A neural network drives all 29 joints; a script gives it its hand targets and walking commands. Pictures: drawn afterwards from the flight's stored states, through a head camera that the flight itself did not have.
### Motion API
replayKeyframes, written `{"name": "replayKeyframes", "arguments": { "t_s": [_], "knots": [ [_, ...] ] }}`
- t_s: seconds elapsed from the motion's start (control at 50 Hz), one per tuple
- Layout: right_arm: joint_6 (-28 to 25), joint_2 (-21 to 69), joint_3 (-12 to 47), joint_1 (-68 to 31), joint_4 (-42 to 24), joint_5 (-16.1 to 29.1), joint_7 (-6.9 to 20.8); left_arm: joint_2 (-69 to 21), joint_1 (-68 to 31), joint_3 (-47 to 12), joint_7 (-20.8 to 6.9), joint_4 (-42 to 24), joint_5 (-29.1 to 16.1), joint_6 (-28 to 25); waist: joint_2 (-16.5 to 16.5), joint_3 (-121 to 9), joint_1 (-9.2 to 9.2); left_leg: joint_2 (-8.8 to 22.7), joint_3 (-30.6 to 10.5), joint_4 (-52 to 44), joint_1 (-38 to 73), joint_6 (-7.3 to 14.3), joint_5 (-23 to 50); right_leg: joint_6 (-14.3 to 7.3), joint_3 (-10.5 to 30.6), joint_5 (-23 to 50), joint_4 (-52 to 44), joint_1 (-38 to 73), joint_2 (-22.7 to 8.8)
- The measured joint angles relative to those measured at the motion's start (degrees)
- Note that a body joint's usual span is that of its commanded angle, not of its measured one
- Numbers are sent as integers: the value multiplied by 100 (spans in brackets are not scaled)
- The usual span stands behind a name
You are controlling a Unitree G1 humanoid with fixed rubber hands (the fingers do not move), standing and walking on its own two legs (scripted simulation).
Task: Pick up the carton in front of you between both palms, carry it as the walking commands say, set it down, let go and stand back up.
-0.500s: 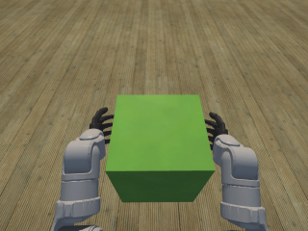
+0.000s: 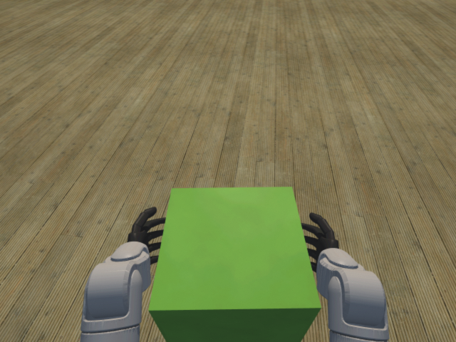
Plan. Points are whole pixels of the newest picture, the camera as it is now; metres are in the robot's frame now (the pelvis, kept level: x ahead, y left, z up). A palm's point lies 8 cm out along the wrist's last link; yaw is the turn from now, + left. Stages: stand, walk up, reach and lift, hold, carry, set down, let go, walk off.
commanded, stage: carry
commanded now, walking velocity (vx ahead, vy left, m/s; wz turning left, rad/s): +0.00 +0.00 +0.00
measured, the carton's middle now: (232, 275) +0.26 +0.00 +0.00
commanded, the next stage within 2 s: hold in 1.90 s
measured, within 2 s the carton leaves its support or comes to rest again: neither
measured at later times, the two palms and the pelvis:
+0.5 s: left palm (161, 156) +0.49 +0.16 +0.08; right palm (300, 163) +0.47 -0.14 +0.08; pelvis +0.21 +0.02 -0.01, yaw -3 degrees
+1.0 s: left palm (171, 158) +0.50 +0.14 +0.07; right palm (306, 166) +0.48 -0.15 +0.07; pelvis +0.23 +0.01 -0.02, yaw -3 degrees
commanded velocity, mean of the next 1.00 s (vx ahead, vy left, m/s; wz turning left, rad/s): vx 0.00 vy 0.00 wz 0.00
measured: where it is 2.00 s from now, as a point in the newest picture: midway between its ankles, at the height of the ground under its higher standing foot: outside the picture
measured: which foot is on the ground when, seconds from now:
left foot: up 0.00-0.18, down 0.20-1.00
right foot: down 0.00-0.20, up 0.22-0.34, down 0.36-1.00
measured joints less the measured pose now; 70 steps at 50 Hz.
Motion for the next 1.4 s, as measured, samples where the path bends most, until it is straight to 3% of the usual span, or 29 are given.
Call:
{"name": "replayKeyframes", "arguments": {
  "t_s": [0.14, 0.18, 0.2, 0.24, 0.28, 0.34, 0.38, 0.42, 0.68, 1.02, 1.4],
  "knots": [
    [48, -1, 11, -1, -372, 37, -17, -3, -40, -51, -42, -327, 22, 43, -12, 19, -118, -172, 421, -1935, 103, -61, 1136, 278, 68, -698, -32, 914, -63],
    [103, 4, -6, -75, -436, 50, -19, -8, -84, -39, -49, -422, 42, 102, -12, 24, -124, -279, 613, -2547, 470, -37, 1676, 387, 114, -1119, 355, 1046, -91],
    [127, 11, -13, -127, -427, 50, -19, -8, -115, -14, -53, -445, 50, 130, -18, 10, -120, -305, 698, -2756, 701, 108, 1719, 447, 154, -1376, 668, 1048, -111],
    [98, 32, -6, -293, -206, 29, -19, 12, -257, 122, -59, -359, 58, 195, -277, 52, -149, -435, 821, -2553, 757, 515, 1068, 560, 354, -1634, 1667, 671, -307],
    [95, 51, -30, -415, 13, 28, -18, 10, -308, 209, -59, -275, 86, 248, -371, 159, -146, -433, 868, -2484, 809, 595, 862, 579, 630, -1945, 2343, 206, -245],
    [92, 48, -55, -372, 56, 59, -16, -38, -258, 210, -59, -251, 129, 247, -338, 275, -131, -391, 863, -2704, 1017, 529, 857, 499, 698, -1945, 1760, -105, -152],
    [62, 36, -51, -296, -15, 70, -15, -27, -237, 148, -60, -262, 126, 217, -302, 303, -144, -395, 838, -2776, 1152, 495, 804, 444, 622, -1028, 1210, -82, -169],
    [38, 24, -36, -213, -86, 86, -14, -21, -197, 90, -59, -300, 130, 206, -295, 215, -133, -415, 834, -2756, 1250, 455, 686, 441, 588, -709, 965, 82, -204],
    [125, 18, -77, -192, 63, 35, -8, -20, -214, 79, -62, -30, 133, 223, -139, -238, -145, -239, 775, -2014, 1225, 268, -58, 434, 572, -1302, 1164, 315, -112],
    [91, 8, -2, -83, 50, 12, 4, -4, -76, 33, -79, -54, 129, 170, -147, -146, -117, -154, 758, -1889, 1229, 218, -58, 318, 569, -1394, 1261, 333, -44],
    [-1098, -3, -11, 40, 1220, -312, 241, 10, 63, 9, -306, 1125, 471, -1053, -103, -116, -118, -123, 740, -2248, 1228, 260, 398, 258, 541, -1073, 1162, 212, 29]
  ]
}}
